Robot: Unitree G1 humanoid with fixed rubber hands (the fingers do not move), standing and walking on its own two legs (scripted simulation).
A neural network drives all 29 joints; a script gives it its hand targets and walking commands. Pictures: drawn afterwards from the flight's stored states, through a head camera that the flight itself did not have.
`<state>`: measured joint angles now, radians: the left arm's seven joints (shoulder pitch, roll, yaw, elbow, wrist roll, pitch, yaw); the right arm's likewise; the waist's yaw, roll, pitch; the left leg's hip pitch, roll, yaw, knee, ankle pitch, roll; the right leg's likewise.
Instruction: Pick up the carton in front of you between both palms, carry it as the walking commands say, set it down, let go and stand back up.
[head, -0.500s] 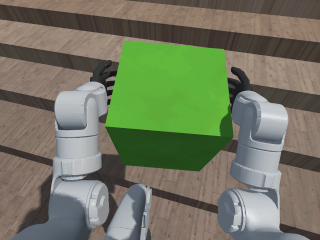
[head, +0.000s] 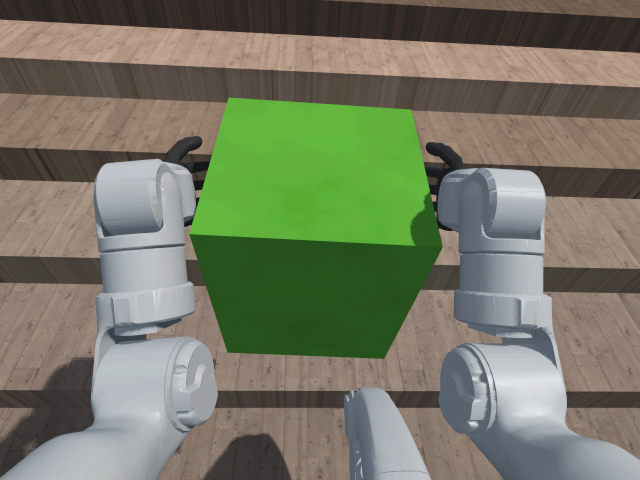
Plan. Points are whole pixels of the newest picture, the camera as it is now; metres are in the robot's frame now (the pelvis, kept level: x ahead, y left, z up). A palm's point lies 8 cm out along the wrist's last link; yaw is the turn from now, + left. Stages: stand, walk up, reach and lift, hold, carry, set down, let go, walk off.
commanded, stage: carry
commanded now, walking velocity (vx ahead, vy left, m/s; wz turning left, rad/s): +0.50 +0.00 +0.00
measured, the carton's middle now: (313, 239) +0.39 -0.02 +0.12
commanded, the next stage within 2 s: none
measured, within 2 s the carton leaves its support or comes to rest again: neither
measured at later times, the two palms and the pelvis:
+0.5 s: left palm out of the picture +0.65 +0.11 +0.32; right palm out of the picture +0.69 -0.19 +0.31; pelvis +0.28 -0.07 +0.12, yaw +1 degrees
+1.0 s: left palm out of the picture +0.96 +0.12 +0.40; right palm out of the picture +0.94 -0.18 +0.40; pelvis +0.56 +0.00 +0.24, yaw -1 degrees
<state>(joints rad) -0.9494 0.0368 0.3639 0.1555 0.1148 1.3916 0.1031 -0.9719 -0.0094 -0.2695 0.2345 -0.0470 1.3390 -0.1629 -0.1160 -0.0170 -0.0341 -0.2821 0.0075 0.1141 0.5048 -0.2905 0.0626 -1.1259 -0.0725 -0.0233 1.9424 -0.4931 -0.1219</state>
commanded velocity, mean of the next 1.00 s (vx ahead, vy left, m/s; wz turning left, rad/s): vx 0.50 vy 0.00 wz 0.00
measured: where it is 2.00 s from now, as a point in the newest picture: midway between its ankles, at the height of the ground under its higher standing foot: (290, 148)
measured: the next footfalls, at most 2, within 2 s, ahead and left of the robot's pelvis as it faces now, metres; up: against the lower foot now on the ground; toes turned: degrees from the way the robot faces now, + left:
right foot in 0.16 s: +0.32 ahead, -0.16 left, +0.13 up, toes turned -5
left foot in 0.72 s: +0.66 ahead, +0.08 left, +0.26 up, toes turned +7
